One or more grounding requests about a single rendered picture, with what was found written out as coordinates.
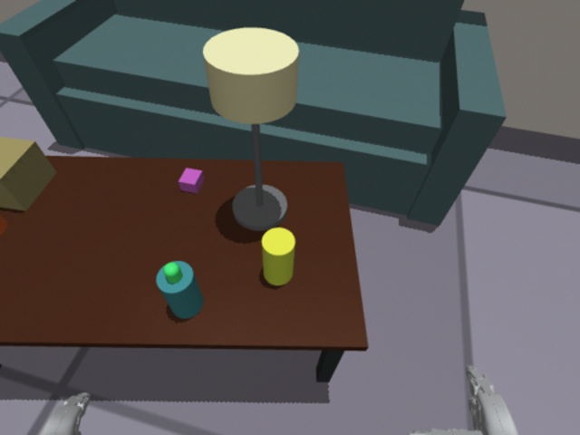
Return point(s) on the desk lamp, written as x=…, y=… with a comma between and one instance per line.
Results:
x=252, y=78

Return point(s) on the left robot hand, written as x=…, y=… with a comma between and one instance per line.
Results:
x=66, y=419

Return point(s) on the coffee table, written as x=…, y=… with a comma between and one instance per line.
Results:
x=78, y=268

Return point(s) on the right robot hand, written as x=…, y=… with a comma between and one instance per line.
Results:
x=490, y=413

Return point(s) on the sofa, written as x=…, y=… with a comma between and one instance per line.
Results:
x=404, y=92

